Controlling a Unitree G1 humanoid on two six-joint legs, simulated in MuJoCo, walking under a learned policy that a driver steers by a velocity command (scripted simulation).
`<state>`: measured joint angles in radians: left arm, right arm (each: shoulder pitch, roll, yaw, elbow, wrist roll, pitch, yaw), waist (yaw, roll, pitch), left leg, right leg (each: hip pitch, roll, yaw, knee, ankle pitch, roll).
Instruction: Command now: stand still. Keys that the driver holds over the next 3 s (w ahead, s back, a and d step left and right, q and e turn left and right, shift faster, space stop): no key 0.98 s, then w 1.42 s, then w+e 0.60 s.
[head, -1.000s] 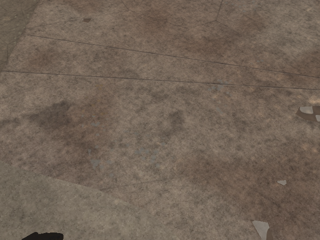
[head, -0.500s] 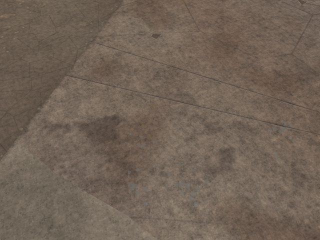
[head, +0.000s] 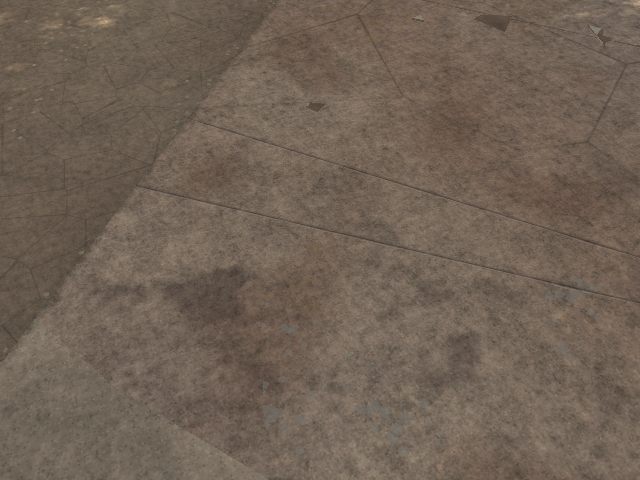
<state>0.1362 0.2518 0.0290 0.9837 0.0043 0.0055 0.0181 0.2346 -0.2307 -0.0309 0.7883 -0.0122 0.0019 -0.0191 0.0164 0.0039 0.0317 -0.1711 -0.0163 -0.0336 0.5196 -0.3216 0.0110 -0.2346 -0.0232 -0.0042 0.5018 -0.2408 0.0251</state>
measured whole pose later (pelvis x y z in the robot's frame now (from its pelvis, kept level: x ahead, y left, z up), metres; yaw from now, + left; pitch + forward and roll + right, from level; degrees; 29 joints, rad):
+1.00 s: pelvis +0.00 +0.00 +0.00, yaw -1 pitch -1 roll +0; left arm 0.22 0.20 0.03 1.14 0.00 0.01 0.05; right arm 0.29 -0.19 -0.01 1.08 0.00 -0.01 -0.03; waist 0.01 -0.01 0.03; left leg -0.15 -0.02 -0.01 0.46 -0.29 0.01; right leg -0.23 -0.03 0.01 0.47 -0.22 0.03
